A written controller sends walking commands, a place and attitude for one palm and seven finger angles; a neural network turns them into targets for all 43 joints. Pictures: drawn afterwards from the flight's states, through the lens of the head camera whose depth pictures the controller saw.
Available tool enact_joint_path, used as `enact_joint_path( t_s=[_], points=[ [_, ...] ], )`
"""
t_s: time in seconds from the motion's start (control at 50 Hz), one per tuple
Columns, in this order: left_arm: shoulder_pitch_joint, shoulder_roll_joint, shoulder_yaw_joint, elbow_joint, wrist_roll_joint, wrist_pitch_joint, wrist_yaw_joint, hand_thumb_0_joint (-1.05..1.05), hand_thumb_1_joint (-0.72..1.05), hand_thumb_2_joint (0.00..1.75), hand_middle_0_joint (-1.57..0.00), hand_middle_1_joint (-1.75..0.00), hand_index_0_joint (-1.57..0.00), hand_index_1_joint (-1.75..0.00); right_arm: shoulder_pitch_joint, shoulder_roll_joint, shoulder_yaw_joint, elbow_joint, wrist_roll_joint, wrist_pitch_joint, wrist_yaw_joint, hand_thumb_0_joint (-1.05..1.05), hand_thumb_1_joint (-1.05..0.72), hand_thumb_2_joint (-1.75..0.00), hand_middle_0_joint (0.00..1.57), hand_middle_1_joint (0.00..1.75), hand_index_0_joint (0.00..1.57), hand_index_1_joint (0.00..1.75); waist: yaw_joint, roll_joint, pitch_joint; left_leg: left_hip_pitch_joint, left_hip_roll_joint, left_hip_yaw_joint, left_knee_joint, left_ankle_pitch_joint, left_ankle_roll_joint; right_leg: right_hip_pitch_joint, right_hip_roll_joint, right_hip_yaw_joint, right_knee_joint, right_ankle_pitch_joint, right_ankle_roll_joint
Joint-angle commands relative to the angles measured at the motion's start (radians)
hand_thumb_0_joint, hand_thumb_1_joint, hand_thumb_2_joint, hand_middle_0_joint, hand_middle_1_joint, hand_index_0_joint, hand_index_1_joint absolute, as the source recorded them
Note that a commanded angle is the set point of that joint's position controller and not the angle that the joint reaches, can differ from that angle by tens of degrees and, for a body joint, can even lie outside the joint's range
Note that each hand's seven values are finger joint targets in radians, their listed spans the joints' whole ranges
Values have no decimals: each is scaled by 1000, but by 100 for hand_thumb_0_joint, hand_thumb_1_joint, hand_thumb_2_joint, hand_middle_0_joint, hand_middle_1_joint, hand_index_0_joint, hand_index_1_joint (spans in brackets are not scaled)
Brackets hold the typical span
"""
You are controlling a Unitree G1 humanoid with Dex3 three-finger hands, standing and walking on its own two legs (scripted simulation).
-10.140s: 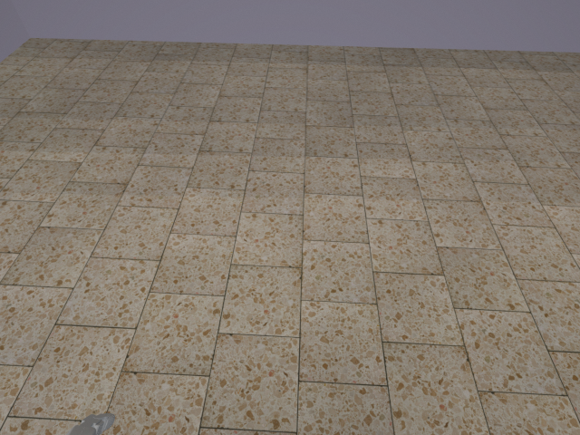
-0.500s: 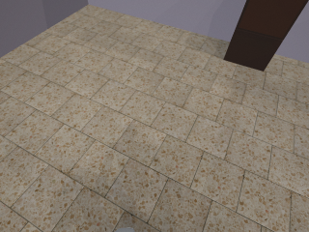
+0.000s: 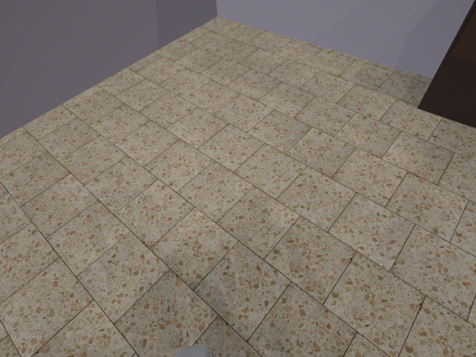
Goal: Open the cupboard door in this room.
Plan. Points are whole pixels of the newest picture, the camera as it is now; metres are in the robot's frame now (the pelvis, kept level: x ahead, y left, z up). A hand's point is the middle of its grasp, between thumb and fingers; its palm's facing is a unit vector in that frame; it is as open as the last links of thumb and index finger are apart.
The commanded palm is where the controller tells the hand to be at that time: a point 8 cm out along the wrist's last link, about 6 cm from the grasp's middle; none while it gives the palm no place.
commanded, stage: stand and wait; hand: left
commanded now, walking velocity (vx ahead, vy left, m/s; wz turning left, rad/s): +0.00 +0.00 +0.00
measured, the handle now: out of the picture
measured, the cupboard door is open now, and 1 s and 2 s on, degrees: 0 0 0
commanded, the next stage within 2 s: turn or walk to find it in 0.08 s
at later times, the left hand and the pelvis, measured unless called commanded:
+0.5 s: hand out of the picture -0.01 +0.21 -0.17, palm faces +0.17 -0.94 -0.29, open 7.3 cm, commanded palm none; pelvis -0.03 +0.00 -0.01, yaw +7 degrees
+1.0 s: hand out of the picture -0.10 +0.26 -0.19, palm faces +0.35 -0.91 -0.21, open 7.3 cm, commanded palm none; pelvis -0.08 +0.04 +0.00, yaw +19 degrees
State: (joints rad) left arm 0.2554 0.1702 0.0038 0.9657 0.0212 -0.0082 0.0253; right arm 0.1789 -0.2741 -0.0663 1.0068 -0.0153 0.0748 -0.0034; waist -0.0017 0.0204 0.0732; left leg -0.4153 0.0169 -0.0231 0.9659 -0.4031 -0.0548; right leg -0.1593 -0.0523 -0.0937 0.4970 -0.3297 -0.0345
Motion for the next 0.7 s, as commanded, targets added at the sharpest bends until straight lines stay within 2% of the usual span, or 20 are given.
enact_joint_path(
  t_s=[0.0,0.04,0.08,0.1,0.12,0.14,0.16,0.2,0.24,0.3,0.36,0.38,0.4,0.42,0.44,0.46,0.48,0.5,0.54,0.68],
  points=[
    [120,208,51,15,8,-13,13,0,90,90,-20,-30,-20,-30,-75,-14,19,-61,8,-44,-4,0,-90,-90,20,30,20,30,58,-222,-92,19,-5,56,-246,-39,7,166,-212,181,-79,836,-114],
    [104,204,49,41,4,-13,16,0,90,90,-20,-30,-20,-30,-44,-9,25,-34,11,-56,-10,0,-90,-90,20,30,20,30,37,-216,-112,110,-4,72,-419,50,14,164,-193,175,-45,831,-96],
    [83,184,43,57,-9,-9,17,0,90,90,-20,-30,-20,-30,11,-32,23,1,10,-74,-14,0,-90,-90,20,30,20,30,4,-155,-129,313,38,51,-613,351,37,60,-148,126,15,678,-24],
    [107,154,40,54,-10,-5,15,0,90,90,-20,-30,-20,-30,23,-81,14,9,4,-82,-15,0,-90,-90,20,30,20,30,10,-20,-174,445,145,-32,-557,628,74,-44,-106,76,62,467,17],
    [118,125,35,53,-7,-1,16,0,90,90,-20,-30,-20,-30,35,-114,6,11,3,-77,-15,0,-90,-90,20,30,20,30,5,88,-186,498,242,-104,-502,794,130,-128,-67,38,94,203,42],
    [80,110,26,54,-12,3,15,0,90,90,-20,-30,-20,-30,33,-122,3,20,5,-77,-24,0,-90,-90,20,30,20,30,-13,209,-146,468,295,-181,-543,912,191,-179,-34,11,172,-75,71],
    [29,122,28,52,-13,11,16,0,90,90,-20,-30,-20,-30,36,-107,5,30,4,-74,-30,0,-90,-90,20,30,20,30,-27,260,-104,421,297,-206,-593,945,226,-206,-26,29,279,-211,78],
    [11,123,36,56,-13,24,9,0,90,90,-20,-30,-20,-30,-7,-97,7,19,1,-70,-35,0,-90,-90,20,30,20,30,-8,211,-53,356,280,-190,-605,863,241,-238,-40,61,358,-226,78],
    [14,111,40,58,-10,26,1,0,90,90,-20,-30,-20,-30,-25,-109,-2,4,0,-67,-33,0,-90,-90,20,30,20,30,-6,153,-52,332,258,-179,-604,773,235,-240,-33,51,363,-197,86],
    [16,95,44,45,-8,26,-2,0,90,90,-20,-30,-20,-30,-29,-118,-15,-16,-5,-63,-26,0,-90,-90,20,30,20,30,-5,143,-60,277,223,-177,-610,670,221,-206,-16,35,299,-157,93],
    [62,96,48,42,-9,21,-2,0,90,90,-20,-30,-20,-30,-50,-119,-23,-36,-4,-59,-18,0,-90,-90,20,30,20,30,21,128,-78,205,197,-187,-586,564,200,-106,-1,17,156,-53,96],
    [100,100,51,46,-7,17,-1,0,90,90,-20,-30,-20,-30,-65,-115,-26,-47,-2,-57,-16,0,-90,-90,20,30,20,30,41,118,-82,159,175,-179,-555,492,180,-43,-1,9,64,28,98],
    [127,121,55,49,-4,11,1,0,90,90,-20,-30,-20,-30,-69,-99,-26,-59,3,-55,-12,0,-90,-90,20,30,20,30,54,60,-86,89,133,-163,-503,376,144,40,-20,17,-51,119,98],
    [131,184,69,38,8,3,7,0,90,90,-20,-30,-20,-30,-55,-49,-22,-74,9,-54,-7,0,-90,-90,20,30,20,30,56,-123,-81,-26,41,-77,-371,186,88,99,-157,160,-154,116,60],
    [108,267,85,14,15,1,8,0,90,90,-20,-30,-20,-30,-56,-4,-14,-104,7,-49,0,0,-90,-90,20,30,20,30,56,-335,-52,-120,-64,31,-173,-85,37,84,-359,364,-236,156,-45],
    [108,270,92,-4,6,0,8,0,90,90,-20,-30,-20,-30,-90,-48,-26,-106,-3,-33,0,0,-90,-90,20,30,20,30,85,-333,-45,-95,-23,-29,22,-168,44,-39,-414,411,-273,105,-108],
    [60,243,87,-17,6,3,8,0,90,90,-20,-30,-20,-30,-101,-54,-33,-100,-2,-28,5,0,-90,-90,20,30,20,30,60,-262,7,-107,-11,-45,150,-124,49,-106,-381,371,-272,79,-119],
    [3,219,79,-34,5,4,7,0,90,90,-20,-30,-20,-30,-68,-44,-34,-82,-2,-24,11,0,-90,-90,20,30,20,30,26,-188,11,-105,1,-38,214,-66,45,-117,-335,276,-246,103,-103],
    [-70,195,73,-66,8,3,10,0,90,90,-20,-30,-20,-30,0,-27,-29,-59,-3,-21,20,0,-90,-90,20,30,20,30,-10,-184,-16,-81,17,-3,215,-8,26,-104,-282,139,-210,170,-71],
    [5,255,90,-54,16,8,9,0,90,90,-20,-30,-20,-30,-58,-6,-9,-93,3,-31,23,0,-90,-90,20,30,20,30,54,-212,-46,-9,21,87,-89,-72,10,-11,-317,78,-161,292,-102]
  ],
)
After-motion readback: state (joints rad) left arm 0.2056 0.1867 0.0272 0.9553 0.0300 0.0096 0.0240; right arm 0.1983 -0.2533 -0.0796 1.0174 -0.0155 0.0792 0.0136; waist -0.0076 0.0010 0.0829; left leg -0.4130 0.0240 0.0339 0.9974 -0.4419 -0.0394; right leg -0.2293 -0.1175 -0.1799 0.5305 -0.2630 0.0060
